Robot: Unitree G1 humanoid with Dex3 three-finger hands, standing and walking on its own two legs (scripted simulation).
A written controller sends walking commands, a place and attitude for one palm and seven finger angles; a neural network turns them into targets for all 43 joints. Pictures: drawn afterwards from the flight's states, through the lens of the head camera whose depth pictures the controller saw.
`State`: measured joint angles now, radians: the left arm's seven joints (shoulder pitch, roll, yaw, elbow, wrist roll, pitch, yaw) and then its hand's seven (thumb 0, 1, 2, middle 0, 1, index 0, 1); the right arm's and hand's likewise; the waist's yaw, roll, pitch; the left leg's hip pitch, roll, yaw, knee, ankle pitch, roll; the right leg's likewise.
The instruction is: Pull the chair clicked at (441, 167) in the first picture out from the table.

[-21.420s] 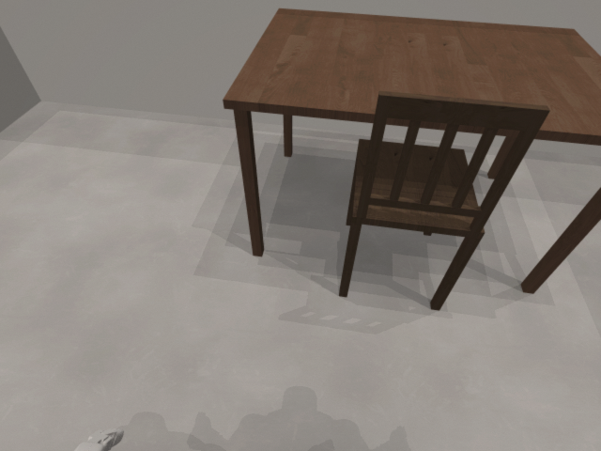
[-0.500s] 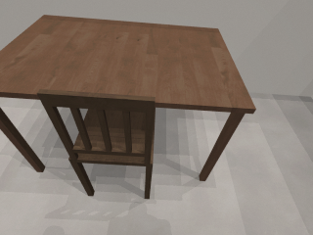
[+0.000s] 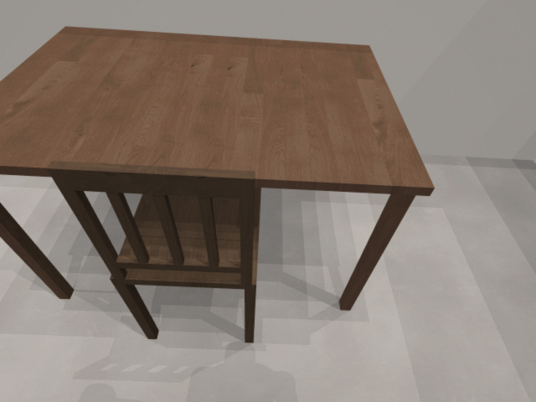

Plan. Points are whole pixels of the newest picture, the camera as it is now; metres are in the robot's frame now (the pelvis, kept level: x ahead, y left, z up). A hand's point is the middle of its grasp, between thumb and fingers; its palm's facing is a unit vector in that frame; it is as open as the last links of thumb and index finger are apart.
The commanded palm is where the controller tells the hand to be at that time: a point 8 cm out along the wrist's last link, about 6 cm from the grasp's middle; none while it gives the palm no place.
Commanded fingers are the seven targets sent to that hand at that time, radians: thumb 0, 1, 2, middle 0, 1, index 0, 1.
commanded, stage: look again from close up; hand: left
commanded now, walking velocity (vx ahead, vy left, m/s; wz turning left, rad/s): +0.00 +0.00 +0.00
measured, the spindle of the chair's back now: (170, 231) +0.47 +0.24 -0.11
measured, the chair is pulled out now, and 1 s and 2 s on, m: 0.00 0.00 0.00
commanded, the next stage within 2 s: none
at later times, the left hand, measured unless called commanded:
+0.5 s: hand out of the picture -0.01 +0.14 -0.18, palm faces +0.03 -0.99 -0.13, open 7.4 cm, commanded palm none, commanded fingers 0.00 0.90 0.90 -0.20 -0.30 -0.20 -0.30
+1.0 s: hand out of the picture +0.00 +0.14 -0.18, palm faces +0.04 -0.99 -0.14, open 7.4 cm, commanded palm none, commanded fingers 0.00 0.90 0.90 -0.20 -0.30 -0.20 -0.30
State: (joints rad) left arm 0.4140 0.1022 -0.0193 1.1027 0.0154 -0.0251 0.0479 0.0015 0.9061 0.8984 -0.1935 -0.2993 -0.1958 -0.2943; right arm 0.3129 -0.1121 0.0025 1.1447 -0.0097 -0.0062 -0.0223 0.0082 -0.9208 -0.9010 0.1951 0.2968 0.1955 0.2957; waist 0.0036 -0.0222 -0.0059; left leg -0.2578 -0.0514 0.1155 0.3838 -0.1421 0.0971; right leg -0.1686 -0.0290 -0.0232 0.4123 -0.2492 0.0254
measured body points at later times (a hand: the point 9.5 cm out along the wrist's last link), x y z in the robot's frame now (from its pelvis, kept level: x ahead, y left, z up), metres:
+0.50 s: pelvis +0.03 -0.01 +0.00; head +0.04 +0.01 +0.45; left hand -0.01 +0.19 -0.17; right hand +0.00 -0.21 -0.16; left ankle +0.04 +0.05 -0.74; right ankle -0.02 -0.14 -0.74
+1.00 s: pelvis +0.04 +0.00 +0.00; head +0.04 +0.01 +0.45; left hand +0.00 +0.20 -0.17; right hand +0.01 -0.21 -0.16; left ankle +0.04 +0.05 -0.74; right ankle -0.02 -0.14 -0.74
